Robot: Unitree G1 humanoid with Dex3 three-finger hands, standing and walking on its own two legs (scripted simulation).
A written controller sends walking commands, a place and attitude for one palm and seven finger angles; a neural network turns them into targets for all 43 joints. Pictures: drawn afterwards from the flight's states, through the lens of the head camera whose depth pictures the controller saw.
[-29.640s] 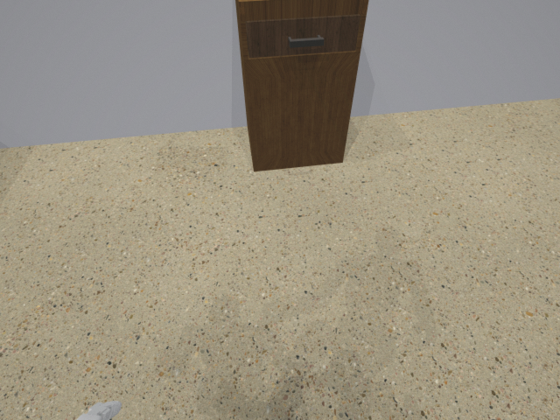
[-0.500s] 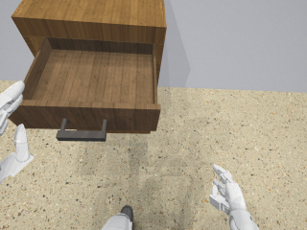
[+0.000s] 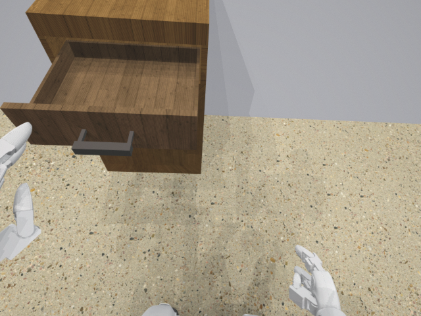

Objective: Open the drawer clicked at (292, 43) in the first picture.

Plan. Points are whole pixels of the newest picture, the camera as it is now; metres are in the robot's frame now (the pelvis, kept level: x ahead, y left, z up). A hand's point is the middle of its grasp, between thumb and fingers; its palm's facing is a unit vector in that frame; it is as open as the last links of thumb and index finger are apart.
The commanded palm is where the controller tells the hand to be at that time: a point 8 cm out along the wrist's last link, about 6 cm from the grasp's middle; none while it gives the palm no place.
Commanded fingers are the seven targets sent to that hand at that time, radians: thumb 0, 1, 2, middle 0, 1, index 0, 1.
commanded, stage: stop stepping back and stand still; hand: left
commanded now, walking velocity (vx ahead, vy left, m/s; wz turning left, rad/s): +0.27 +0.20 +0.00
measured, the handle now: (105, 141) +0.50 +0.29 -0.06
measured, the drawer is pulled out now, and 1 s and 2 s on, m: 0.30 0.30 0.30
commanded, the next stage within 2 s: let the arm hang, fingers relaxed in 0.54 s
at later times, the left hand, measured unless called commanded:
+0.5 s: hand out of the picture +0.14 +0.24 +0.19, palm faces +0.41 -0.77 -0.49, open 7.4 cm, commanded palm +0.08 +0.28 +0.19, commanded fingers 0.00 0.90 0.90 -0.20 -0.30 -0.20 -0.30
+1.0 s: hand out of the picture -0.03 +0.19 -0.16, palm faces +0.09 -0.98 -0.18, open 7.0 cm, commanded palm none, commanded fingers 0.00 0.90 0.90 -0.20 -0.30 -0.20 -0.30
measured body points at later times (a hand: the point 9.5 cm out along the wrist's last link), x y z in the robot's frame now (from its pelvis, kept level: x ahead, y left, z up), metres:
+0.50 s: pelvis -0.03 -0.01 +0.00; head -0.03 +0.00 +0.45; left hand +0.11 +0.28 +0.22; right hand +0.15 -0.23 -0.07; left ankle -0.07 +0.11 -0.73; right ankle +0.00 -0.11 -0.73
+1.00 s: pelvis -0.05 +0.00 +0.01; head -0.03 +0.02 +0.46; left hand -0.04 +0.24 -0.15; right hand +0.01 -0.23 -0.13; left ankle -0.06 +0.12 -0.73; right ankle +0.00 -0.12 -0.73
